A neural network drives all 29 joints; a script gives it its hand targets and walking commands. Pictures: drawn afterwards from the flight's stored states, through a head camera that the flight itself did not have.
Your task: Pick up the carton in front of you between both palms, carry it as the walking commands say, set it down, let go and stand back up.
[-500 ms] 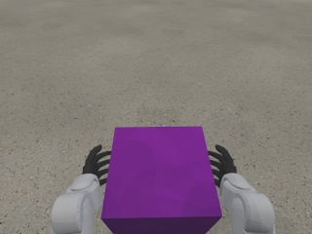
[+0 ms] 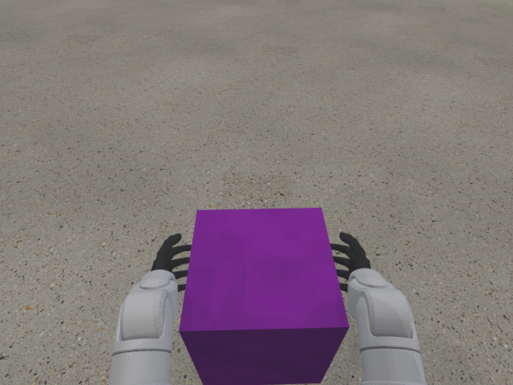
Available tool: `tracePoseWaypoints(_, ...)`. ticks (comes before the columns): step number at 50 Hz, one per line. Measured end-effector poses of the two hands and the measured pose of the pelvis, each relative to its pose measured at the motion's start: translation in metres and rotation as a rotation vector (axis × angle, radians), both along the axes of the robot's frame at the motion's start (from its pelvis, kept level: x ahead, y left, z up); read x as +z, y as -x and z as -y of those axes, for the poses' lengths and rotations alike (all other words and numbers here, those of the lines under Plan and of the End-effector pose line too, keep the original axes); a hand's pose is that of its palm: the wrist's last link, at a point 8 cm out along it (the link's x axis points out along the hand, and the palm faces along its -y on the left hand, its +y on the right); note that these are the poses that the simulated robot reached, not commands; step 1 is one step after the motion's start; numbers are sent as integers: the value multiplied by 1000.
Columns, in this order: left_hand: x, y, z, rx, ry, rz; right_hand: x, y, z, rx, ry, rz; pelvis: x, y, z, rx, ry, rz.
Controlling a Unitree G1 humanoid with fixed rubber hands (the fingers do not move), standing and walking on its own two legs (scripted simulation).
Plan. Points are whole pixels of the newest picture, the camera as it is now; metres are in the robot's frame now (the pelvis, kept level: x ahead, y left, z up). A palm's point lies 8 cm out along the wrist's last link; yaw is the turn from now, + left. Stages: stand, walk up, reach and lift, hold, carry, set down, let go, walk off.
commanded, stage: carry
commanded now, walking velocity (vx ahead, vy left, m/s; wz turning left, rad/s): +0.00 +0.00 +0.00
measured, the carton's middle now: (260, 299) +0.28 +0.00 -0.03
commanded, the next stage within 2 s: hold in 0.68 s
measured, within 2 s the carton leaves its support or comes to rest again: neither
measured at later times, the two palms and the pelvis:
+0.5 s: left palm (168, 278) +0.28 +0.15 +0.04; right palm (355, 276) +0.28 -0.15 +0.04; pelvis -0.01 +0.00 +0.00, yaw +0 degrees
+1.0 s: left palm (166, 287) +0.26 +0.14 +0.05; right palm (363, 285) +0.26 -0.15 +0.05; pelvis -0.03 -0.01 +0.01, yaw +0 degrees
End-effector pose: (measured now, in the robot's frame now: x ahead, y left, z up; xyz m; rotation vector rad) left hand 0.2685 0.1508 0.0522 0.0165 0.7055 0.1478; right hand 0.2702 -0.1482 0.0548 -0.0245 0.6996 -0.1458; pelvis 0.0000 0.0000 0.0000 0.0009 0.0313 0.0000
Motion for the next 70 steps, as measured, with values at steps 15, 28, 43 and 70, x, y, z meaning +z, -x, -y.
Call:
tracePoseWaypoints(15, -23, -14, 1, -15, -21, 33, -26, -13, 1, 11, 8, 33, -1, 11, -1, -3, -1, -10)
tracePoseWaypoints(28, -16, -13, 1, -14, -23, 37, -19, -13, 2, 15, 4, 36, -2, 7, 1, 2, -3, -2)
tracePoseWaypoints(43, -6, 0, 3, -8, -18, 34, -7, -4, 3, 37, 29, 33, 8, 14, 6, 10, -2, 112)
tracePoseWaypoints(70, 4, 34, 14, -21, 5, 60, 2, 39, 14, -3, -6, 59, 3, 61, 10, -13, 1, 209)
